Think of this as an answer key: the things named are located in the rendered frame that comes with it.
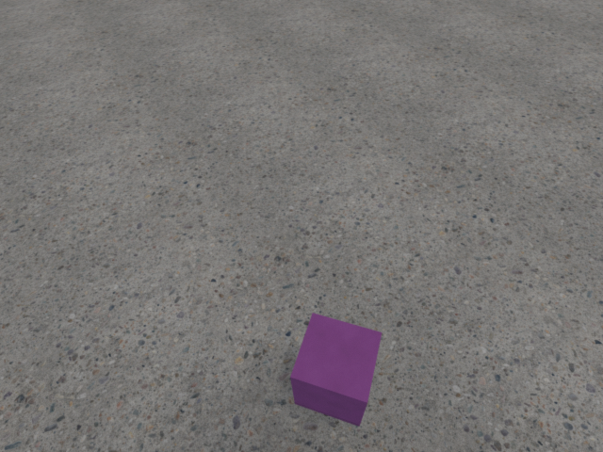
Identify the carton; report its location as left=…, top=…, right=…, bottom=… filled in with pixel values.
left=290, top=313, right=382, bottom=427

